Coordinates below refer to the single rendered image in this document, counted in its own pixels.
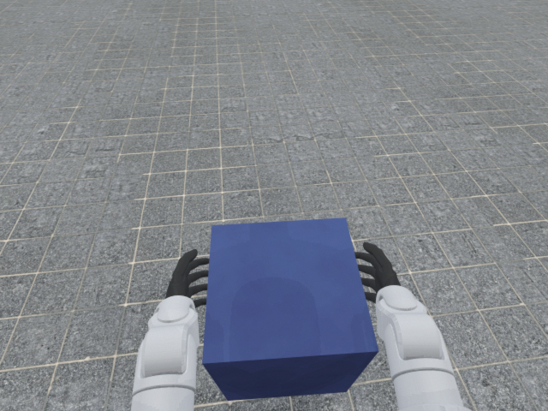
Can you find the left robot forearm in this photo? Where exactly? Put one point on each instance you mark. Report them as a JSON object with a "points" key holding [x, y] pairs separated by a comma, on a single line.
{"points": [[165, 373]]}

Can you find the robot left hand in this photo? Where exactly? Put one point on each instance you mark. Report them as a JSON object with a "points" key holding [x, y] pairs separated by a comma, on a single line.
{"points": [[180, 281]]}

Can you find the carton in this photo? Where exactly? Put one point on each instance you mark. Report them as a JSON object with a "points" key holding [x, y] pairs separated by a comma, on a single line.
{"points": [[286, 312]]}

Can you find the robot right hand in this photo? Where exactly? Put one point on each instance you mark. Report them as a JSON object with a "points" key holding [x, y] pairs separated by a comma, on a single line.
{"points": [[381, 270]]}

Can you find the right robot forearm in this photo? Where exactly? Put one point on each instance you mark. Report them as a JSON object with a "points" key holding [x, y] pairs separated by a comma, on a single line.
{"points": [[418, 359]]}

